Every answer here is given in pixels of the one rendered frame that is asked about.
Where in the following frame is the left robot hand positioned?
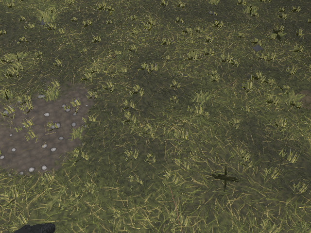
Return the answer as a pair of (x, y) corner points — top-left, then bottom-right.
(14, 223), (55, 233)

